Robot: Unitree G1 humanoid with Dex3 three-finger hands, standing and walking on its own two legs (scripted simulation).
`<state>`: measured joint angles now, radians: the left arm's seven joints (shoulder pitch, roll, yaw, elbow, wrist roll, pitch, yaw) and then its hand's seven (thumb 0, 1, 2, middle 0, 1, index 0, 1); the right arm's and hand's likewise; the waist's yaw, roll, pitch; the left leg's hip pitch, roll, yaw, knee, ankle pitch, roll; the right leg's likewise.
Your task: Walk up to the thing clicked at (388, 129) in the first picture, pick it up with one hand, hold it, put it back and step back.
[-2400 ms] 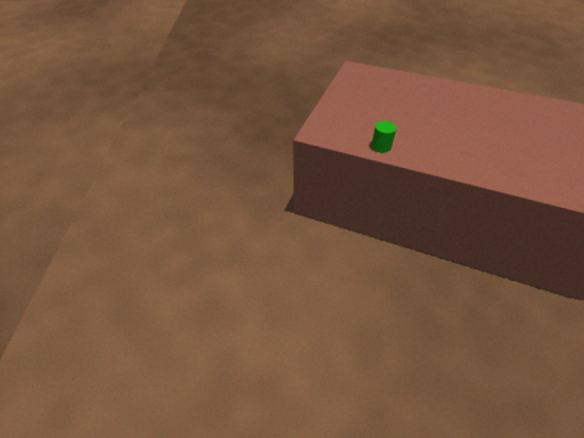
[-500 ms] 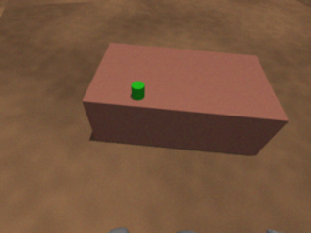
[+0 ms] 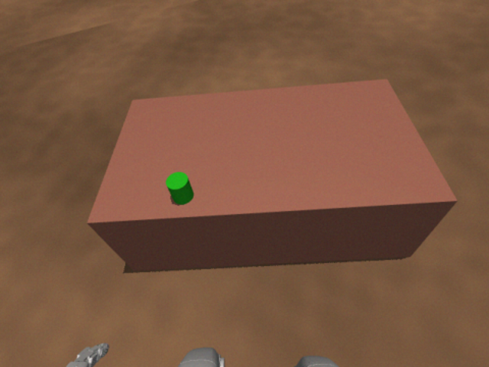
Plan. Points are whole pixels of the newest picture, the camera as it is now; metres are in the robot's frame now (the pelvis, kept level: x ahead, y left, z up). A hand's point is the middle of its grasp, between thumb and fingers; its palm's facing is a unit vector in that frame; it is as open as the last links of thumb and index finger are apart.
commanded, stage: walk up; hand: left
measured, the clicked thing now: (180, 188) +0.67 +0.27 -0.30
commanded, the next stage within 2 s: none
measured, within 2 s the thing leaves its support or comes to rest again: neither
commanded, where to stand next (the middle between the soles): +0.28 +0.04 m, yaw +3 degrees
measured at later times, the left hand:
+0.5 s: hand (108, 333) +0.20 +0.31 -0.15, palm faces -0.03 -0.94 -0.35, open 7.4 cm
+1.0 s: hand (130, 290) +0.28 +0.28 -0.14, palm faces +0.01 -0.91 -0.42, open 7.4 cm
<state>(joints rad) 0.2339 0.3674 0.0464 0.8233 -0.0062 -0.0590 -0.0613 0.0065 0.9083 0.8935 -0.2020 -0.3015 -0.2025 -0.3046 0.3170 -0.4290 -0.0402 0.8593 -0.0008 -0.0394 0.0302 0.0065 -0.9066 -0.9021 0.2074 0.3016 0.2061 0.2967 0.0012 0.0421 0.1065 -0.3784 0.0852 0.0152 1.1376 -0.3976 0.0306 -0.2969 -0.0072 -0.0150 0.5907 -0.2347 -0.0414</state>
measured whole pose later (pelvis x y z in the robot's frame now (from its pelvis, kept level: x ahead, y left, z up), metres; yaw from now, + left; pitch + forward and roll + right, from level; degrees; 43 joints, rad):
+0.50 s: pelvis +0.16 +0.04 +0.00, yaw +1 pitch -3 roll -1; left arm 0.34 0.42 0.03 0.85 0.00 -0.04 -0.03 0.01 0.91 0.89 -0.20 -0.30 -0.20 -0.30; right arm 0.27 -0.38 -0.05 0.78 0.00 -0.08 0.05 0.00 -0.91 -0.90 0.21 0.30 0.21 0.30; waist 0.01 -0.03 0.11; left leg -0.28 0.04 0.06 0.55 -0.22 0.03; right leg -0.40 0.00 0.02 1.09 -0.45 -0.04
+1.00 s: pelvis +0.18 +0.02 -0.01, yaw +3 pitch -2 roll +1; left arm 0.12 0.35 0.02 0.90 0.04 -0.02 0.00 0.01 0.90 0.89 -0.21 -0.30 -0.21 -0.31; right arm 0.18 -0.41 -0.03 0.93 0.00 0.03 0.02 0.00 -0.91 -0.90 0.21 0.30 0.21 0.30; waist 0.02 0.05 0.13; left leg -0.32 0.01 -0.03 0.80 -0.52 0.01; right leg -0.44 -0.06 -0.03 0.67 -0.20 -0.01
